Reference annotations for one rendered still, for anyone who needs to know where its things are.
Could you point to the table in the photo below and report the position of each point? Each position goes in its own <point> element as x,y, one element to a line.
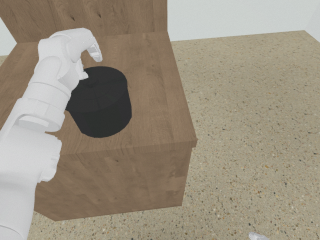
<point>145,165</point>

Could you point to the knob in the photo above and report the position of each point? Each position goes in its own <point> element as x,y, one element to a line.
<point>90,82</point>

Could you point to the left robot forearm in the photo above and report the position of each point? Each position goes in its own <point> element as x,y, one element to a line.
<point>43,103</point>

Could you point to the pot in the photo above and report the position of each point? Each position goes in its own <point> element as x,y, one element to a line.
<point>105,123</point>

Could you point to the lid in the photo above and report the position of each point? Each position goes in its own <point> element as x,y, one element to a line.
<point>110,90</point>

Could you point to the robot left upper arm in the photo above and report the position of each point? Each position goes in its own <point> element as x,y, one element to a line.
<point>27,157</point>

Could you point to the robot left hand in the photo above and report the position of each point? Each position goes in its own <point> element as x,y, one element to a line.
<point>86,41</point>

